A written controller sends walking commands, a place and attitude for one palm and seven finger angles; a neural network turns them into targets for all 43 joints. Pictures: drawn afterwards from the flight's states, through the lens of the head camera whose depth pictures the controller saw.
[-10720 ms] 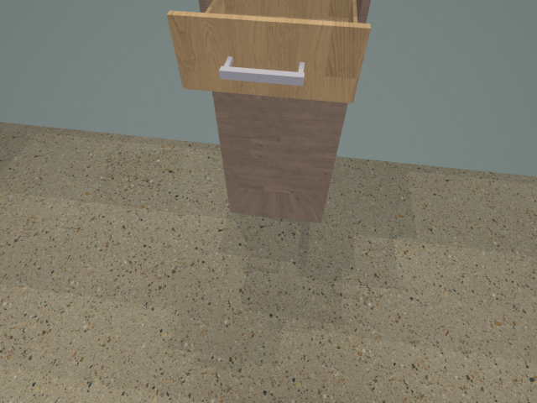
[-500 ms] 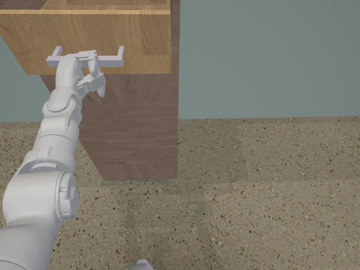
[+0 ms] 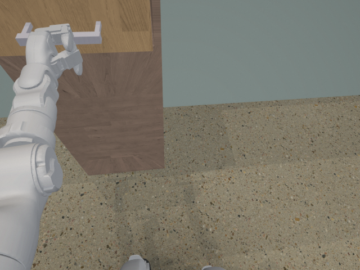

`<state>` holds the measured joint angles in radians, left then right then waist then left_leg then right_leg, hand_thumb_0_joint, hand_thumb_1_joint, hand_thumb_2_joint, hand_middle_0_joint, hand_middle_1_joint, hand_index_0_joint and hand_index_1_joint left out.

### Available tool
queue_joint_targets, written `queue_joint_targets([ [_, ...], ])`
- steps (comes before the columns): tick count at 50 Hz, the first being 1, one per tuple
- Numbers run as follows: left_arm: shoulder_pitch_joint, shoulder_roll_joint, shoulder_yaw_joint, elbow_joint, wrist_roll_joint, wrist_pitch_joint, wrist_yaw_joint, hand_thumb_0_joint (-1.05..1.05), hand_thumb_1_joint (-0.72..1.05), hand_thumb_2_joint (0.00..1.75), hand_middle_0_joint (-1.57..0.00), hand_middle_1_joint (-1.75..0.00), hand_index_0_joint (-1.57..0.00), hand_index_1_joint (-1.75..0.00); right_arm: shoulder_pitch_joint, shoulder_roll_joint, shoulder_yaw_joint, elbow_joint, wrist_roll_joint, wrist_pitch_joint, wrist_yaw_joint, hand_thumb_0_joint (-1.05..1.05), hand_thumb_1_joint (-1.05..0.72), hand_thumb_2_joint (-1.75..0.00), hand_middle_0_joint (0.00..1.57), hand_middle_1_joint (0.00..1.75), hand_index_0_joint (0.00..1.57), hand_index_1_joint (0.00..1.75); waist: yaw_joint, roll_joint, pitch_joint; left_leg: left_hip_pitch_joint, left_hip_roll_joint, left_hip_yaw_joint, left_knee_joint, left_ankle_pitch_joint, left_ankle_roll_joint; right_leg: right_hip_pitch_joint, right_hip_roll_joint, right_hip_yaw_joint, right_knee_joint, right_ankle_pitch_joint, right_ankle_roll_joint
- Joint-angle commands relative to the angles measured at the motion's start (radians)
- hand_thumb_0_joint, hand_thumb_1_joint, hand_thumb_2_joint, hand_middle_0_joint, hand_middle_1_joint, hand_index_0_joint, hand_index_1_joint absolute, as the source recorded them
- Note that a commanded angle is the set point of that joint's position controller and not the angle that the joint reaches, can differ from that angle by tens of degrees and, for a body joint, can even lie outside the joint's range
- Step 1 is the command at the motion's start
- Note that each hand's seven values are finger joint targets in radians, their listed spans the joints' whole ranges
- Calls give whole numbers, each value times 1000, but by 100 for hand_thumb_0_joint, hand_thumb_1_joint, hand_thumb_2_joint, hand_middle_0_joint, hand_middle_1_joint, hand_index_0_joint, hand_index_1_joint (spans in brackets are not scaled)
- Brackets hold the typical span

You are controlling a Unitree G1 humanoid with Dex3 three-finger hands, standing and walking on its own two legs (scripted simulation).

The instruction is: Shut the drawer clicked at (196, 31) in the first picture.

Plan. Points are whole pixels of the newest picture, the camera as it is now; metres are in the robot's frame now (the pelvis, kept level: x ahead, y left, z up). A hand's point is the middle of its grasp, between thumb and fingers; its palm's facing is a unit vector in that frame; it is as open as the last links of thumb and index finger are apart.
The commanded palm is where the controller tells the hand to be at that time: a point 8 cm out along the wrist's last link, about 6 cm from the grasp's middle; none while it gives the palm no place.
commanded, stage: push the drawer shut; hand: left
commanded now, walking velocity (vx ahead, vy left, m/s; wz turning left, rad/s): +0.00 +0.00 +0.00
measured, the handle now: (62, 32) +0.60 +0.21 +0.17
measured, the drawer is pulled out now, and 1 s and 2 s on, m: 0.03 0.00 0.00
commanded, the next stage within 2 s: pull the fist back off the drawer in 0.52 s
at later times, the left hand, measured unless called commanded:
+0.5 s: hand (73, 43) +0.56 +0.18 +0.17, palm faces +0.01 -1.00 +0.00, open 3.2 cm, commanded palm +0.60 +0.21 +0.17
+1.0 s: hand (78, 45) +0.56 +0.17 +0.17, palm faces +0.03 -1.00 +0.00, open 3.2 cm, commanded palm +0.56 +0.21 +0.17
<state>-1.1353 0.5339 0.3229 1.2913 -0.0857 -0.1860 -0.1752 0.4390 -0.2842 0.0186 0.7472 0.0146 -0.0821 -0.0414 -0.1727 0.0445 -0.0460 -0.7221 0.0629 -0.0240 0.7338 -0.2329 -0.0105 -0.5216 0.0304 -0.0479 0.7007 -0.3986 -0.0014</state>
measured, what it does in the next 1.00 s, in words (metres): stands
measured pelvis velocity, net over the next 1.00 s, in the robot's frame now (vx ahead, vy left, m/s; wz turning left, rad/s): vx -0.01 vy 0.02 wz -0.02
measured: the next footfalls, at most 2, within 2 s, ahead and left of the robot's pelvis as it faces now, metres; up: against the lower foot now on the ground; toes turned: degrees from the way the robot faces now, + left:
none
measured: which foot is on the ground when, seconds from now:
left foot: down 0.00-1.00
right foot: down 0.00-1.00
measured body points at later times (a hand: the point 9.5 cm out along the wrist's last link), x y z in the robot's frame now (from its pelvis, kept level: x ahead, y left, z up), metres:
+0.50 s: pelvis +0.00 +0.01 -0.01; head +0.11 +0.03 +0.43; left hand +0.56 +0.23 +0.17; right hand -0.07 -0.25 -0.11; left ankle +0.07 +0.13 -0.71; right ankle -0.04 -0.12 -0.71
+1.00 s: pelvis -0.01 +0.02 -0.01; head +0.10 +0.04 +0.43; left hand +0.55 +0.22 +0.17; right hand -0.08 -0.24 -0.11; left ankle +0.07 +0.13 -0.71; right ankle -0.04 -0.12 -0.71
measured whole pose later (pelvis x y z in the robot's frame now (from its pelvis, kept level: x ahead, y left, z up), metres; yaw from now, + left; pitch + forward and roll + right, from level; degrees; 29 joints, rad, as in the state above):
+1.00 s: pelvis -0.01 +0.02 -0.01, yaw -1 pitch +17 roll -4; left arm -1.31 0.60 0.33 1.39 -0.02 -0.16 -0.10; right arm 0.49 -0.29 0.03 0.73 -0.02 -0.08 -0.02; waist -0.23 0.05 -0.06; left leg -0.86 0.06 -0.02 0.80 -0.24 0.02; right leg -0.66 0.02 -0.04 0.75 -0.39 0.02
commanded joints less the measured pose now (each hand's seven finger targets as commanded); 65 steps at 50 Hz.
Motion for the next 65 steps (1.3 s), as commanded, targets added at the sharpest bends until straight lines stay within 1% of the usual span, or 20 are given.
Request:
queue_joint_targets([
  [1, -667, 259, 46, -248, -2, -77, 19, 0, 90, 90, -140, -160, -140, -160, 168, -177, -63, -41, -5, -18, -15, 0, -90, -90, 20, 30, 20, 30, -69, 75, -401, 485, -26, -22, -33, 96, 51, -154, 25, 24, -145, 180, 6],
  [3, -667, 218, 19, -222, -1, -71, 17, 0, 90, 90, -140, -160, -140, -160, 170, -174, -64, -43, -6, -18, -13, 0, -90, -90, 20, 30, 20, 30, -80, 75, -377, 488, -24, -22, -33, 79, 50, -183, 27, 20, -152, 159, 7],
  [9, -699, 302, 67, -181, 15, -67, 23, 0, 90, 90, -140, -160, -140, -160, 206, -188, -61, -35, -15, -7, -14, 0, -90, -90, 20, 30, 20, 30, -88, 68, -392, 460, -19, -27, -20, 92, 53, -185, 29, 20, -142, 167, 6],
  [11, -720, 283, 44, -172, 20, -64, 21, 0, 90, 90, -140, -160, -140, -160, 212, -187, -60, -34, -15, -4, -14, 0, -90, -90, 20, 30, 20, 30, -98, 95, -388, 466, -15, -27, -19, 96, 49, -208, 28, 17, -138, 166, 8],
  [15, -746, 319, 62, -171, 31, -68, 22, 0, 90, 90, -140, -160, -140, -160, 228, -194, -60, -36, -20, 1, -13, 0, -90, -90, 20, 30, 20, 30, -102, 108, -428, 478, -12, -31, -7, 113, 49, -216, 30, 18, -132, 170, 8],
  [18, -757, 339, 65, -146, 40, -64, 24, 0, 90, 90, -140, -160, -140, -160, 241, -198, -57, -33, -24, 5, -14, 0, -90, -90, 20, 30, 20, 30, -109, 118, -411, 460, -7, -33, -6, 97, 47, -228, 29, 14, -129, 156, 7],
  [19, -770, 305, 45, -161, 36, -66, 24, 0, 90, 90, -140, -160, -140, -160, 246, -196, -58, -31, -27, 5, -14, 0, -90, -90, 20, 30, 20, 30, -118, 122, -409, 473, -9, -36, -3, 112, 49, -240, 31, 13, -131, 166, 6],
  [20, -772, 315, 54, -159, 36, -66, 25, 0, 90, 90, -140, -160, -140, -160, 249, -198, -59, -30, -24, 5, -14, 0, -90, -90, 20, 30, 20, 30, -119, 108, -420, 479, -4, -35, -2, 105, 50, -243, 32, 15, -133, 160, 10],
  [24, -804, 238, 1, -183, 25, -66, 35, 0, 90, 90, -140, -160, -140, -160, 254, -200, -60, -20, -29, -4, -12, 0, -90, -90, 20, 30, 20, 30, -132, 155, -403, 515, 1, -51, -11, 79, 43, -294, 34, 4, -130, 130, 3],
  [25, -794, 255, 10, -172, 30, -65, 39, 0, 90, 90, -140, -160, -140, -160, 255, -202, -59, -18, -28, -4, -12, 0, -90, -90, 20, 30, 20, 30, -129, 153, -412, 518, 4, -50, -9, 80, 42, -298, 32, 4, -128, 128, 4],
  [30, -786, 233, -13, -148, 28, -56, 51, 0, 90, 90, -140, -160, -140, -160, 253, -211, -56, -9, -22, -15, -15, 0, -90, -90, 20, 30, 20, 30, -143, 144, -383, 490, 10, -54, -29, -3, 42, -318, 28, 5, -133, 80, 7],
  [38, -805, 212, -23, -171, 40, -54, 79, 0, 90, 90, -140, -160, -140, -160, 251, -210, -57, -19, -30, -27, -8, 0, -90, -90, 20, 30, 20, 30, -136, 155, -398, 498, 6, -71, -34, -45, 36, -336, 25, -5, -114, 58, 2],
  [40, -802, 239, 1, -172, 48, -56, 87, 0, 90, 90, -140, -160, -140, -160, 254, -211, -58, -22, -32, -25, -5, 0, -90, -90, 20, 30, 20, 30, -129, 150, -420, 499, 3, -70, -24, -20, 38, -328, 25, -3, -108, 69, 0],
  [43, -794, 224, -11, -162, 53, -50, 87, 0, 90, 90, -140, -160, -140, -160, 248, -207, -59, -28, -32, -23, -1, 0, -90, -90, 20, 30, 20, 30, -127, 143, -397, 481, 0, -69, -24, -45, 36, -334, 25, -5, -106, 56, 0],
  [50, -768, 276, 33, -150, 70, -48, 87, 0, 90, 90, -140, -160, -140, -160, 248, -203, -59, -50, -35, -8, 6, 0, -90, -90, 20, 30, 20, 30, -109, 119, -412, 443, -9, -61, -13, -23, 39, -300, 27, -4, -95, 65, -2],
  [55, -678, 279, 64, -168, 59, -47, 68, 0, 90, 90, -140, -160, -140, -160, 240, -194, -65, -67, -33, 2, 13, 0, -90, -90, 20, 30, 20, 30, -73, 111, -443, 465, -10, -54, -4, 43, 38, -262, 34, -7, -96, 100, -6],
  [58, -660, 263, 55, -201, 46, -42, 55, 0, 90, 90, -140, -160, -140, -160, 228, -190, -67, -74, -29, 8, 13, 0, -90, -90, 20, 30, 20, 30, -70, 96, -427, 455, -12, -45, -8, 38, 42, -240, 37, -5, -105, 105, -3],
  [60, -588, 269, 82, -250, 38, -49, 48, 0, 90, 90, -140, -160, -140, -160, 219, -185, -71, -91, -26, 12, 15, 0, -90, -90, 20, 30, 20, 30, -34, 121, -492, 500, -13, -39, -5, 113, 41, -198, 39, -6, -98, 153, -8],
  [62, -557, 261, 84, -299, 27, -52, 39, 0, 90, 90, -140, -160, -140, -160, 207, -179, -74, -99, -23, 18, 14, 0, -90, -90, 20, 30, 20, 30, -23, 123, -506, 519, -12, -31, 0, 162, 40, -166, 42, -4, -100, 198, -8],
  [65, -508, 257, 92, -302, 22, -43, 36, 0, 90, 90, -140, -160, -140, -160, 196, -175, -75, -101, -15, 27, 16, 0, -90, -90, 20, 30, 20, 30, -17, 94, -468, 497, -18, -17, 1, 184, 46, -138, 46, -2, -107, 241, -4],
])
